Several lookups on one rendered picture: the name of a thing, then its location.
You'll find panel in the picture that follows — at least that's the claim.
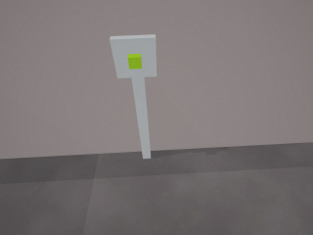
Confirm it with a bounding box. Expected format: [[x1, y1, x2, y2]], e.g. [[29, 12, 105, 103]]
[[110, 34, 157, 159]]

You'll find button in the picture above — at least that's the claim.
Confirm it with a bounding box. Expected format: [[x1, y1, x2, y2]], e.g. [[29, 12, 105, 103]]
[[127, 54, 142, 70]]

